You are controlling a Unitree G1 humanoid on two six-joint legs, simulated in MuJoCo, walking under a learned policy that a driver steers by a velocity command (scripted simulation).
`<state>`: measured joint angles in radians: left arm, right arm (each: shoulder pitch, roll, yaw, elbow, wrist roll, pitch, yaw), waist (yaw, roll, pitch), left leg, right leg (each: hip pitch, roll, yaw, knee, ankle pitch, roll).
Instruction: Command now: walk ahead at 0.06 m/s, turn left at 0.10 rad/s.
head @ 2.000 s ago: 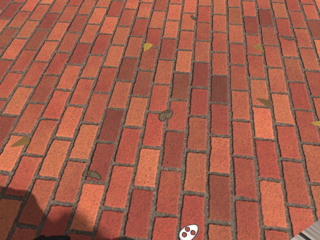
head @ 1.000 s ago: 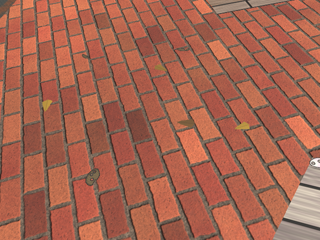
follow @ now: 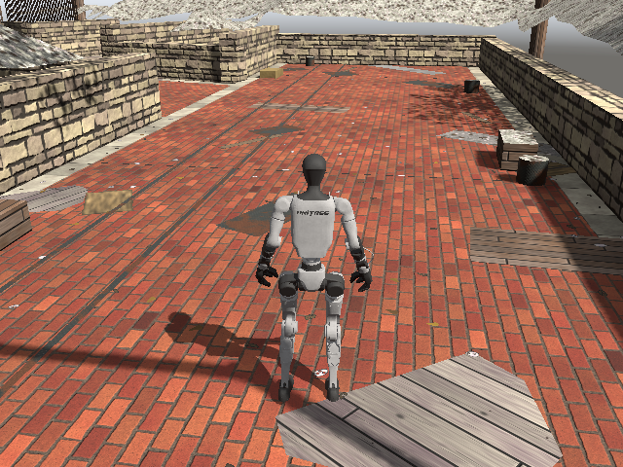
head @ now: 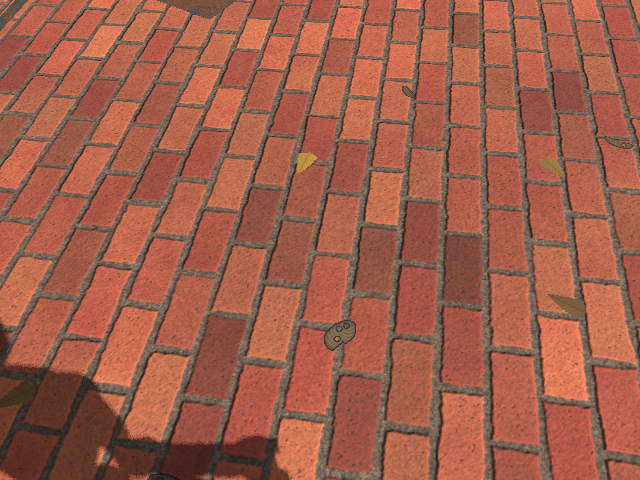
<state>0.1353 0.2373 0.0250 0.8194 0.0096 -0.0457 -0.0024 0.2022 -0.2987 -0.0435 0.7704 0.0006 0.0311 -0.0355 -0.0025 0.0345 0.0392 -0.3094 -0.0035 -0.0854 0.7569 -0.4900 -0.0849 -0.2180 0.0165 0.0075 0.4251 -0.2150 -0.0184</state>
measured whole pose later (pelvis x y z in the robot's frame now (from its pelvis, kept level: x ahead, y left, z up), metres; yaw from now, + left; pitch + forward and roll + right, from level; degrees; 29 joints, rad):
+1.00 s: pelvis +0.07 -0.01 -0.01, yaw -24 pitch +1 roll +0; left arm 0.16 0.30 0.04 0.76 -0.01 0.03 0.02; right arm 0.15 -0.30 -0.07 0.78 0.01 -0.03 -0.02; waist 0.01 0.01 0.02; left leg -0.24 -0.01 -0.05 0.50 -0.27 -0.05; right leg -0.25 0.12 0.18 0.51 -0.27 -0.05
